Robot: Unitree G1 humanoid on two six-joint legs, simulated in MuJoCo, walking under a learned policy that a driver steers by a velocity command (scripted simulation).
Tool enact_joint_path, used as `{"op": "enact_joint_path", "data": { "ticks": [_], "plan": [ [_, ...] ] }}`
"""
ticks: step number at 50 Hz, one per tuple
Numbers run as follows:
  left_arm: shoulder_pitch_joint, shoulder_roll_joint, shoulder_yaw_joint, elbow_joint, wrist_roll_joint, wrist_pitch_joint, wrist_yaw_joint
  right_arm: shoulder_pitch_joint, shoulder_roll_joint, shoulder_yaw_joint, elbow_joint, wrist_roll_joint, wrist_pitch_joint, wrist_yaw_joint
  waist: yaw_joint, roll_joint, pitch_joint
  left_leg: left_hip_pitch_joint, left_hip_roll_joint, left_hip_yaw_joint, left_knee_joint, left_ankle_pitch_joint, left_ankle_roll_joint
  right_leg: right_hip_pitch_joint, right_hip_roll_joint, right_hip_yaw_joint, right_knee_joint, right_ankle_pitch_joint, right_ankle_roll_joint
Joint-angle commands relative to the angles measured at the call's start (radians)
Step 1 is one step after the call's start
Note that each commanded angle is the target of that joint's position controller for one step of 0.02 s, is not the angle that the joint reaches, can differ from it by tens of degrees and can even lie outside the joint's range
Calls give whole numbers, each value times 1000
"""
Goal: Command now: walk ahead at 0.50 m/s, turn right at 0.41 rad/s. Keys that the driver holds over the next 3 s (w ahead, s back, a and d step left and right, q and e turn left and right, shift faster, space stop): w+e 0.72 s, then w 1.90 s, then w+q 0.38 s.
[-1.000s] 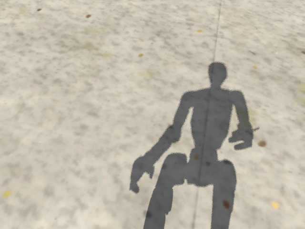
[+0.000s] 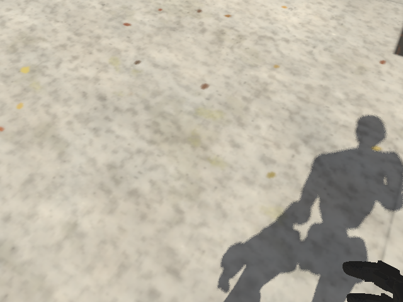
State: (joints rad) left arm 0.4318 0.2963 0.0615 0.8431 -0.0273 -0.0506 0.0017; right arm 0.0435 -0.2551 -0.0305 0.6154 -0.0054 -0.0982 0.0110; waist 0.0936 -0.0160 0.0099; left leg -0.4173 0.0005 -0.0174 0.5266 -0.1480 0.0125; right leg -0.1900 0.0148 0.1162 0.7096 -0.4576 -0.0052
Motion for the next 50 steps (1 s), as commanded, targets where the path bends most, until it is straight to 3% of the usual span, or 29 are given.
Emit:
{"op": "enact_joint_path", "data": {
  "ticks": [1,3,5,9,14,17,19,20,21,22,23,24,25,26,27,28,29,32,34,37,39,42,45,46,47,48,49,50],
  "plan": [
    [-58,128,21,-126,-18,-30,6,335,-188,-72,34,3,9,-8,-196,201,-148,629,388,-570,-241,-360,206,-632,-50,16,501,-46,-10],
    [-107,114,25,-129,-4,-15,5,228,-117,-50,36,-1,6,-3,-149,148,-40,459,307,-361,-284,-169,174,-596,-99,-6,478,84,0],
    [-117,80,25,-137,-3,4,-2,175,-98,-48,48,-8,-3,-2,-110,158,5,343,268,-225,-337,-28,161,-526,-132,-12,435,151,9],
    [-182,39,15,-178,6,21,-13,179,-133,-67,84,-5,-17,-9,-101,96,24,321,271,-70,-383,156,182,-538,-141,-20,315,278,31],
    [-327,21,0,-228,7,14,-44,208,-185,-82,123,6,-5,-20,-145,68,53,339,258,90,-389,199,152,-468,-122,-87,44,474,8],
    [-400,37,2,-269,5,18,-58,244,-213,-92,149,22,8,-20,-159,64,77,413,284,132,-364,221,130,-465,-111,-116,-36,437,-26],
    [-411,57,11,-289,8,21,-64,251,-236,-100,160,31,21,-21,-144,74,66,467,294,165,-290,402,110,-426,-78,-156,-68,351,-61],
    [-384,75,20,-291,11,24,-64,249,-254,-105,161,35,28,-24,-121,92,34,484,291,184,-214,581,99,-361,-43,-189,-70,297,-82],
    [-302,105,39,-276,11,28,-62,245,-266,-108,160,40,36,-26,-68,98,-23,478,277,209,-76,735,84,-239,2,-220,-85,267,-109],
    [-141,155,70,-233,7,33,-52,241,-252,-100,157,41,41,-30,19,77,-107,396,239,241,135,759,54,-4,50,-230,-137,317,-145],
    [18,241,103,-198,1,44,-30,269,-202,-79,141,11,37,-32,74,-43,-201,143,194,245,454,422,5,303,-66,-23,-153,332,-205],
    [-39,345,107,-217,-5,31,-28,360,-67,-32,79,-22,10,-17,-63,-283,-303,-279,-14,116,785,-449,-52,581,-312,572,-283,117,-400],
    [-10,248,81,-242,0,16,-34,238,-161,-46,75,18,-23,-5,30,-141,-371,-377,0,-76,864,-440,-34,592,-345,701,-414,-2,-395],
    [-43,199,65,-228,9,1,-37,152,-200,-56,48,49,-38,0,31,-98,-218,-440,39,-67,835,-337,-11,484,-318,561,-430,74,-346],
    [-100,177,57,-231,8,-5,-36,145,-184,-51,51,35,-46,-8,-15,-21,-142,-396,80,-66,753,-252,-4,341,-276,449,-424,177,-314],
    [-166,147,47,-242,12,-5,-32,150,-186,-55,63,7,-45,-16,-57,-4,-91,-326,107,-66,667,-204,-12,209,-237,355,-430,296,-292],
    [-202,129,39,-259,26,-6,-28,173,-190,-60,68,-1,-34,-15,-93,-30,-78,-254,125,-76,629,-169,-17,122,-212,306,-449,379,-287],
    [-206,137,42,-252,23,-13,-14,175,-156,-54,69,-12,-6,-15,-115,-24,-54,-197,112,-50,517,-113,-58,-2,-179,224,-486,517,-298],
    [-177,157,48,-235,18,-13,-1,105,-130,-44,48,-15,0,-16,-97,-22,-24,-210,94,-41,387,0,-82,-39,-151,177,-493,533,-283],
    [-139,157,48,-211,10,-6,10,-4,-98,-28,28,-8,-5,-5,-53,-49,-5,-144,51,-34,148,203,-87,-69,-103,125,-482,440,-231],
    [-96,155,47,-186,8,-6,12,-59,-95,-23,19,3,-13,8,-22,-57,1,-90,34,-27,68,289,-80,-65,-118,134,-482,388,-217],
    [-48,145,44,-152,5,-4,11,-97,-123,-30,4,9,-24,22,-8,-65,17,-106,34,-46,-6,252,-47,41,-166,188,-424,372,-208],
    [-46,152,48,-136,11,7,12,-55,-150,-43,6,9,-31,24,-38,-100,19,-63,24,-29,-42,114,1,127,-204,234,-354,483,-188],
    [-60,145,44,-137,10,10,11,14,-164,-53,25,5,-33,20,-79,-102,-9,32,4,-2,-78,100,27,132,-179,218,-286,604,-170],
    [-66,115,32,-143,16,11,9,129,-198,-69,50,-3,-37,14,-134,-79,-103,220,40,-26,-67,128,70,98,-123,174,-128,679,-142],
    [-29,73,14,-162,33,8,11,282,-260,-84,64,-15,-38,12,-174,46,-262,521,211,-232,-23,142,156,-87,-37,102,164,483,-96],
    [89,21,-2,-162,6,-5,11,368,-297,-99,113,-6,-24,22,-141,351,-346,769,374,-674,-162,-136,289,-423,94,23,465,-77,-25],
    [33,110,12,-152,-5,-11,11,367,-205,-75,112,24,-21,27,-173,231,-262,735,370,-738,-228,-361,263,-546,42,91,565,-105,-26]
  ]
}}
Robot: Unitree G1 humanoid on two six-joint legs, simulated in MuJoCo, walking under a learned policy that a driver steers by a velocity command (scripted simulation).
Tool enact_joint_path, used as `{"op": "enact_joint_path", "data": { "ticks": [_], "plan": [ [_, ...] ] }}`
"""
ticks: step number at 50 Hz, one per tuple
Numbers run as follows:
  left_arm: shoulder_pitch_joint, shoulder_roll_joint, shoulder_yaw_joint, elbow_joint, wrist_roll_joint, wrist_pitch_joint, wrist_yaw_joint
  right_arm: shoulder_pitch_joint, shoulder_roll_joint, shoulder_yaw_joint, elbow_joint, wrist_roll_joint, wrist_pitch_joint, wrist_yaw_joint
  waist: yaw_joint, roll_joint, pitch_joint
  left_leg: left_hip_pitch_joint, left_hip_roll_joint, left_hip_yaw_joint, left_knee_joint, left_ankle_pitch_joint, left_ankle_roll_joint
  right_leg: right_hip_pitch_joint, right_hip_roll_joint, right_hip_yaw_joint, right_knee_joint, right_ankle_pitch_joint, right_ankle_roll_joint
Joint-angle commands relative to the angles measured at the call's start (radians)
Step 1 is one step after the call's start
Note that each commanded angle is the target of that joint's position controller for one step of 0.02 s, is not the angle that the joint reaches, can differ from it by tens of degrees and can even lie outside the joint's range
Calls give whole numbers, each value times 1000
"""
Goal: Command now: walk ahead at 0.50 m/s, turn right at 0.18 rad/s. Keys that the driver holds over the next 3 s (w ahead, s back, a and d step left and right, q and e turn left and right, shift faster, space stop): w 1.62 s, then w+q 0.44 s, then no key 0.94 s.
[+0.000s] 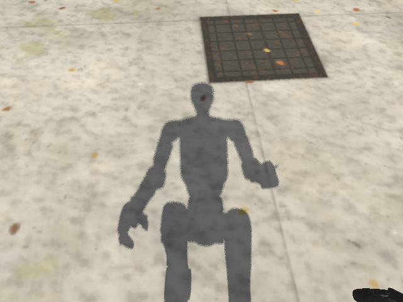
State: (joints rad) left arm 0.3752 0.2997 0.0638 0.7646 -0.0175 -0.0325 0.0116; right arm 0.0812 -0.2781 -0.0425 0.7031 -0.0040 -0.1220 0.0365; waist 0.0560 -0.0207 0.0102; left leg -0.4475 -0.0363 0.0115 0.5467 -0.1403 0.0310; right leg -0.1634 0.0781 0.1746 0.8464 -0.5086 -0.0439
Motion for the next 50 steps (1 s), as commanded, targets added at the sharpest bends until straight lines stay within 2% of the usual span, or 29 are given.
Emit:
{"op": "enact_joint_path", "data": {
  "ticks": [1,2,3,4,7,9,13,17,20,21,22,23,24,25,26,27,28,29,30,31,33,36,40,43,45,47,48,49,50],
  "plan": [
    [-27,143,20,-95,-18,-31,-1,264,-144,-50,16,21,8,-3,-144,144,-129,642,376,-623,-265,-348,206,-613,-64,2,437,35,10],
    [-92,134,17,-111,-5,-34,-1,210,-133,-42,6,7,14,-5,-125,75,-60,523,337,-518,-283,-239,191,-592,-105,-40,401,107,11],
    [-120,120,18,-119,7,-38,-4,179,-116,-36,7,-1,17,-7,-104,64,-16,439,303,-449,-306,-137,191,-571,-137,-55,339,161,14],
    [-109,104,18,-117,9,-38,-8,165,-102,-29,7,-9,15,-9,-79,92,-15,389,274,-395,-326,-59,183,-519,-162,-61,297,195,17],
    [-99,58,8,-112,9,-31,-11,177,-110,-29,27,5,9,-13,-63,118,-17,338,249,-293,-372,83,202,-488,-179,-97,196,226,39],
    [-164,41,0,-134,16,-31,-10,194,-141,-37,43,10,11,-19,-76,96,3,334,249,-245,-399,143,209,-517,-188,-111,81,303,56],
    [-287,17,-12,-155,12,-44,-22,238,-162,-39,73,19,25,-27,-118,90,23,330,207,-135,-408,192,173,-458,-166,-143,-165,524,62],
    [-397,23,-13,-187,0,-54,-40,313,-173,-40,116,26,41,-29,-152,88,50,390,242,-130,-383,191,163,-428,-137,-156,-282,573,49],
    [-413,46,-6,-202,-1,-60,-54,323,-191,-47,135,29,59,-36,-128,99,51,481,285,-142,-324,277,141,-412,-123,-156,-336,478,11],
    [-378,62,1,-194,2,-61,-55,313,-201,-50,136,29,64,-39,-102,107,28,496,285,-134,-277,384,130,-351,-107,-170,-350,445,-5],
    [-291,86,16,-170,6,-61,-51,293,-207,-51,134,30,69,-42,-45,108,-25,487,261,-104,-174,540,112,-217,-80,-197,-381,447,-29],
    [-142,133,39,-126,10,-59,-42,291,-186,-42,129,25,71,-45,23,89,-127,417,212,-65,3,582,83,10,-86,-195,-379,471,-63],
    [45,209,59,-94,21,-53,-30,293,-129,-17,98,-5,68,-47,85,-38,-289,205,148,-23,324,278,46,320,-286,29,-335,514,-132],
    [61,256,65,-75,18,-49,-37,423,-26,13,91,5,47,-39,8,-297,-393,-162,-21,-47,622,-412,-4,582,-470,480,-452,276,-278],
    [51,155,40,-82,6,-47,-38,348,-137,-11,101,25,31,-31,52,-175,-325,-275,33,-142,716,-439,4,532,-444,508,-520,129,-247],
    [-17,128,27,-86,5,-48,-36,252,-173,-24,69,43,20,-25,42,-125,-182,-322,77,-117,713,-344,14,403,-411,369,-546,163,-212],
    [-79,118,22,-91,12,-49,-37,204,-160,-21,62,36,17,-29,13,-47,-108,-292,120,-90,672,-254,8,270,-372,271,-572,271,-197],
    [-121,96,16,-92,19,-51,-40,185,-151,-25,60,20,19,-30,-14,-28,-56,-261,145,-84,620,-199,-2,169,-338,201,-602,367,-194],
    [-143,82,12,-92,28,-55,-41,208,-137,-25,65,17,27,-29,-47,-54,-51,-202,166,-92,595,-162,-9,103,-317,156,-629,428,-192],
    [-152,76,12,-87,25,-61,-42,227,-118,-22,72,18,37,-29,-63,-62,-50,-168,172,-89,572,-146,-19,65,-304,124,-657,456,-197],
    [-147,89,16,-66,16,-73,-41,217,-93,-18,71,13,54,-33,-76,-54,-27,-168,179,-77,516,-111,-39,11,-297,61,-695,510,-210],
    [-113,115,23,-33,16,-72,-29,113,-80,-13,39,3,57,-34,-55,-29,15,-225,183,-72,353,42,-60,9,-281,-8,-726,546,-204],
    [-52,139,25,7,7,-62,-18,-26,-56,-1,8,9,42,-19,-4,-25,42,-167,142,-35,108,237,-54,18,-247,-91,-731,540,-164],
    [9,151,28,48,1,-50,-15,-110,-62,1,-22,18,35,-5,24,-24,60,-174,123,-33,25,244,-39,101,-283,-85,-705,531,-160],
    [26,156,30,69,-2,-38,-11,-140,-72,-1,-41,19,31,6,21,-31,65,-193,115,-40,-15,186,-16,179,-316,-74,-665,571,-149],
    [23,166,35,81,-3,-27,-6,-121,-90,-6,-42,18,27,13,-3,-44,47,-150,99,-30,-42,109,10,234,-336,-68,-612,660,-130],
    [10,174,37,82,-3,-22,-4,-75,-107,-14,-31,16,26,13,-32,-58,17,-72,76,-8,-52,75,26,245,-330,-76,-557,788,-118],
    [-9,173,35,81,-2,-15,-1,32,-134,-31,0,14,25,9,-94,-55,-48,84,44,24,-78,79,51,227,-294,-109,-432,936,-97],
    [-7,143,21,72,8,-13,2,194,-187,-55,46,9,27,-2,-160,-29,-167,342,81,-8,-49,112,89,120,-242,-149,-226,902,-65]
  ]
}}
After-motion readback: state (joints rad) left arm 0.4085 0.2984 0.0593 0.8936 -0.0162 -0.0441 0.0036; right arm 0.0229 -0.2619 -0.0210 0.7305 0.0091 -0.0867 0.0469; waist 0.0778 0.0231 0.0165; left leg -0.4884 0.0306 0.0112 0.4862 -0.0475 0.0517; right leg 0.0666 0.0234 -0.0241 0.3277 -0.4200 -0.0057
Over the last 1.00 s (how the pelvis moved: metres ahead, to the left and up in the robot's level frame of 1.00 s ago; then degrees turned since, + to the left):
0.53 -0.14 -0.01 -31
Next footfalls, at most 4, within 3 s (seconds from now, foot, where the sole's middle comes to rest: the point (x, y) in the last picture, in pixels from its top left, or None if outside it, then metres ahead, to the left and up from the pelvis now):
0.46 right None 0.42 -0.14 -0.76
1.00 left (194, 232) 0.72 0.09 -0.76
1.54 right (259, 170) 1.01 -0.15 -0.76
2.08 left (200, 118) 1.30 0.10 -0.76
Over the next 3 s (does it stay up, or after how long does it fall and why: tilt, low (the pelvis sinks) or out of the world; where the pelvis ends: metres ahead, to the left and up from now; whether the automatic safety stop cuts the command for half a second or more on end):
stays up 1.36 0.01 0.01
